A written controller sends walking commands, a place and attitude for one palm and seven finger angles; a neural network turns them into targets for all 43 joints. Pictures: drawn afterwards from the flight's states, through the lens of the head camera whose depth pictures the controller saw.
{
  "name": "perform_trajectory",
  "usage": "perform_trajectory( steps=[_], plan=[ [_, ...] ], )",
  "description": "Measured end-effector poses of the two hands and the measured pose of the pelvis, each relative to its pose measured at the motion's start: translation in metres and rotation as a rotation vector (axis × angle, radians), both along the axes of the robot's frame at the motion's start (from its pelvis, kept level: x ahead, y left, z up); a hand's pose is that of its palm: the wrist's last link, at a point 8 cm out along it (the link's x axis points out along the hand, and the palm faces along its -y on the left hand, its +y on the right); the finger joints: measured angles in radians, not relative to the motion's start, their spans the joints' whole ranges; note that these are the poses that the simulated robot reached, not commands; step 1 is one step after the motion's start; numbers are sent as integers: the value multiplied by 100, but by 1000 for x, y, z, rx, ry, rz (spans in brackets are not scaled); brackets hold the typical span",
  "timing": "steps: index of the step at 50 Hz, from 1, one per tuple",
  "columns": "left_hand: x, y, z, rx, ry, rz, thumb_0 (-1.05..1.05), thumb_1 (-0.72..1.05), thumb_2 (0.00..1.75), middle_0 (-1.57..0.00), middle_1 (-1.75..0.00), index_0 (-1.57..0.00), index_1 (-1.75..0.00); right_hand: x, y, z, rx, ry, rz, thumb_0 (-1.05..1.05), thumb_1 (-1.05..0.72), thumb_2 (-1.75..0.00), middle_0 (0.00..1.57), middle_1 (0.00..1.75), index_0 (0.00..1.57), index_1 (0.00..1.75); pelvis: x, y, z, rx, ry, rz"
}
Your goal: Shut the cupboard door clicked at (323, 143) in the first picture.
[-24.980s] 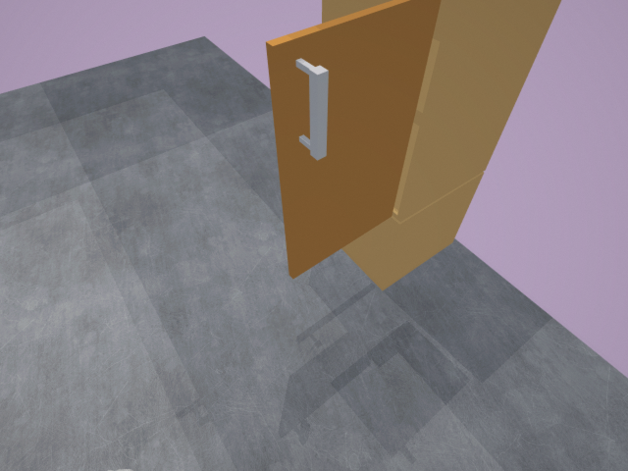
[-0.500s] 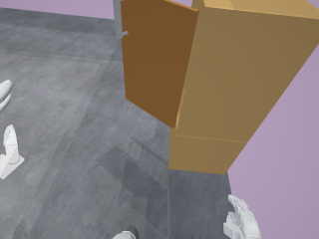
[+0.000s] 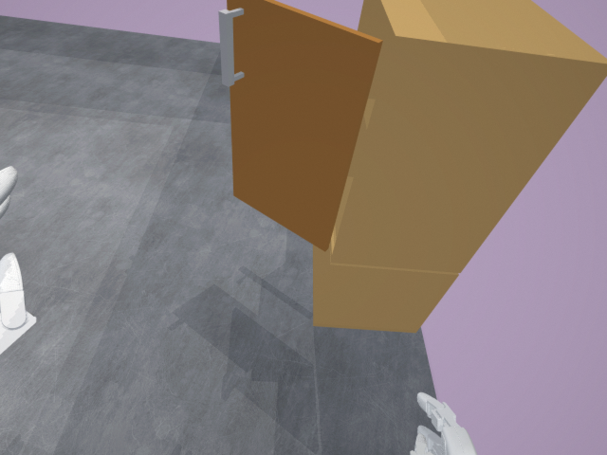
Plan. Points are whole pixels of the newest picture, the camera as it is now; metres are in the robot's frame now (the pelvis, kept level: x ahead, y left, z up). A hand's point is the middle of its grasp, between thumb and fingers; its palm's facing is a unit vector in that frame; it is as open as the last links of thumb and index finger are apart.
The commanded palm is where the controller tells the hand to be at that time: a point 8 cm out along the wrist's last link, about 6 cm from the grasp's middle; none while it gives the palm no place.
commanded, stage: stop stepping back and stand still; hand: left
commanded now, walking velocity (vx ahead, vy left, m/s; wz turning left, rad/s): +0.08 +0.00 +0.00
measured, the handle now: (233, 48) +0.88 +0.19 +0.13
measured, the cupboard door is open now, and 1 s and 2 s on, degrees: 56 56 56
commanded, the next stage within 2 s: let the arm hang, fingers relaxed in 0.12 s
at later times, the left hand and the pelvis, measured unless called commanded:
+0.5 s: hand out of the picture +0.05 +0.17 -0.18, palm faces +0.02 -0.99 -0.14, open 7.2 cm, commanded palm none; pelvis -0.01 +0.00 -0.02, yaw +3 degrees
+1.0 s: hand out of the picture -0.03 +0.17 -0.18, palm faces +0.07 -0.98 -0.20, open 7.4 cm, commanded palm none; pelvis +0.02 +0.01 -0.01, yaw +2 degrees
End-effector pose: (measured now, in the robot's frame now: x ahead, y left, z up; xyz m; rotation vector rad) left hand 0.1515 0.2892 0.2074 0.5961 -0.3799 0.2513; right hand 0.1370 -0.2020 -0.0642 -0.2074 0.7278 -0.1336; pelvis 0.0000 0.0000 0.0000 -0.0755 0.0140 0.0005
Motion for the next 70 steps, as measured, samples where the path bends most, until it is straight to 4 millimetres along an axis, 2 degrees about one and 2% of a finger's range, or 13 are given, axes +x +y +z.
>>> perform_trajectory(
  steps=[3,7,12,15,18,21,24,25,30,36,43,57,70],
  plan=[
    [-10,18,-3,18,63,121,1,88,90,-22,-30,-22,-30,7,1,-7,27,-6,6,2,-90,-90,21,30,20,30,0,0,-1,24,3,6],
    [-21,34,-34,-67,147,274,1,88,90,-22,-30,-21,-30,14,-9,-27,29,-5,23,1,-90,-90,21,30,20,30,-5,2,-12,47,-14,6],
    [-19,31,-75,-245,131,304,1,89,90,-21,-30,-21,-30,11,-25,-37,-18,34,35,2,-90,-90,21,30,20,30,3,4,-19,31,-40,32],
    [3,27,-152,-334,394,262,0,89,90,-20,-30,-20,-30,10,-39,-47,-56,91,76,1,-90,-90,21,30,20,30,1,8,-29,31,-42,55],
    [0,4,-248,-419,813,236,0,90,90,-20,-30,-20,-30,2,-51,-53,-86,136,51,1,-91,-90,21,30,20,30,-6,10,-33,47,-40,45],
    [-38,-32,-318,-480,1180,198,1,90,90,-20,-30,-20,-29,-19,-59,-55,-98,194,22,1,-91,-90,21,30,20,30,-13,9,-31,61,-31,35],
    [-92,-66,-357,-559,1431,193,1,90,90,-20,-30,-20,-29,-49,-64,-56,-106,312,3,1,-91,-90,20,30,20,30,-14,3,-24,64,-16,38],
    [-108,-67,-362,-594,1460,245,0,93,90,-21,-30,-21,-30,-60,-65,-58,-107,360,-3,1,-91,-90,20,30,20,30,-14,1,-22,64,-9,44],
    [-174,-57,-376,-626,1642,394,-1,97,90,-21,-30,-21,-30,-107,-60,-72,-88,570,-46,1,-91,-90,20,30,20,30,-4,-2,-21,41,-13,63],
    [-205,-48,-368,-615,1746,492,0,94,90,-21,-30,-20,-30,-136,-29,-86,-3,682,-73,1,-91,-90,20,30,20,30,7,3,-16,49,-34,53],
    [-203,-51,-355,-606,1748,517,0,91,90,-20,-30,-20,-30,-135,-1,-97,78,703,-59,2,-92,-90,21,30,20,30,10,8,-11,64,-26,44],
    [-174,-86,-367,-657,1720,424,0,90,90,-20,-30,-20,-30,-124,-10,-93,71,667,-98,1,-92,-90,20,30,20,30,20,2,-10,78,-45,31],
    [-181,-94,-367,-667,1755,448,0,90,90,-20,-30,-20,-30,-126,-8,-94,81,700,-101,1,-91,-90,20,30,20,30,28,-2,-10,78,-44,30]
  ],
)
